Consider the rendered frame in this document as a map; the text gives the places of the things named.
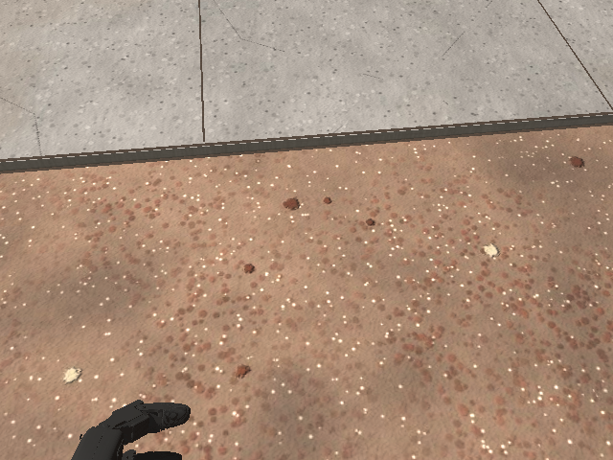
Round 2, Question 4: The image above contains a left robot hand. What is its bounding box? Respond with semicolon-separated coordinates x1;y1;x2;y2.
71;400;191;460

